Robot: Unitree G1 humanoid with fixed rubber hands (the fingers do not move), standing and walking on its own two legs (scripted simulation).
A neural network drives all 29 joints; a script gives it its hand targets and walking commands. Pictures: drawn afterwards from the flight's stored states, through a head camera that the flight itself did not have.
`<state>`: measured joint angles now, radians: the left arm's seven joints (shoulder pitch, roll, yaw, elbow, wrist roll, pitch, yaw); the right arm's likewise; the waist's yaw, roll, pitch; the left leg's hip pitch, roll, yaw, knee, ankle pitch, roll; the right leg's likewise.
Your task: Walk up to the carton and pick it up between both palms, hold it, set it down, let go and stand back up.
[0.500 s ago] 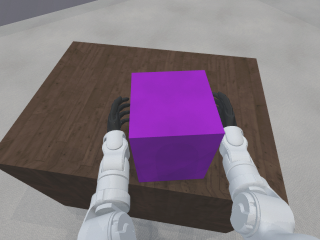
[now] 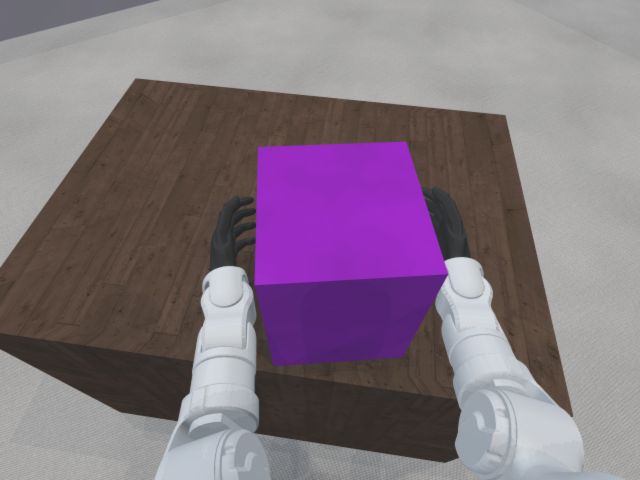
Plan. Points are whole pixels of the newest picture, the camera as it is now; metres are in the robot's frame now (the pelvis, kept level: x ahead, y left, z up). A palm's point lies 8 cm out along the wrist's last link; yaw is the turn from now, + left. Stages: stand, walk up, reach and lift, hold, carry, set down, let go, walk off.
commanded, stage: set down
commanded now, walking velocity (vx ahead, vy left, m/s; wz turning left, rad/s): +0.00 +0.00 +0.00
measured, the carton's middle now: (336, 260) +0.39 +0.04 -0.01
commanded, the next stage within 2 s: none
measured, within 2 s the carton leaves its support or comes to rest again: neither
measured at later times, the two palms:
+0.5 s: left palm (227, 261) +0.35 +0.18 +0.04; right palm (449, 251) +0.39 -0.11 +0.05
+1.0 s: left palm (216, 281) +0.34 +0.20 -0.02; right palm (439, 244) +0.44 -0.11 +0.00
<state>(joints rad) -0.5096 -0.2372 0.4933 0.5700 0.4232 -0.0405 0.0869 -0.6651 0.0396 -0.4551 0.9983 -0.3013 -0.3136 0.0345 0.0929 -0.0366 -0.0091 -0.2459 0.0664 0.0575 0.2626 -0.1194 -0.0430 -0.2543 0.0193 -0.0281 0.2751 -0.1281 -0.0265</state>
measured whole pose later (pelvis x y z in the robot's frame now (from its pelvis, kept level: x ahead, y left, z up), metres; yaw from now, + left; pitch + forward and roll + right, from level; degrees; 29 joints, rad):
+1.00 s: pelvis +0.00 +0.01 -0.02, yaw -1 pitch +19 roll -2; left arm -0.53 -0.05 0.19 0.95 0.05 -0.28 0.21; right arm -0.83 -0.21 0.10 1.37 0.27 -0.38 -0.04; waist 0.17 0.02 -0.19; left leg -0.63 0.10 0.04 0.54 -0.23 -0.05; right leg -0.59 0.05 -0.04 0.44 -0.19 -0.02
